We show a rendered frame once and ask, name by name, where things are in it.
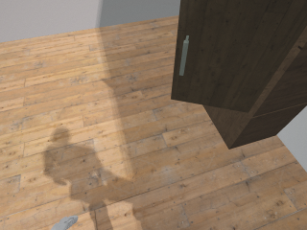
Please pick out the handle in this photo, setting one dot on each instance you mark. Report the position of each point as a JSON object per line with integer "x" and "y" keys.
{"x": 184, "y": 55}

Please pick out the left robot hand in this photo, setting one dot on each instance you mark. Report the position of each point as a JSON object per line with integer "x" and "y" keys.
{"x": 65, "y": 223}

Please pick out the cupboard door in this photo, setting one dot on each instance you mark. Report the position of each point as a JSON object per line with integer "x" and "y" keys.
{"x": 235, "y": 47}

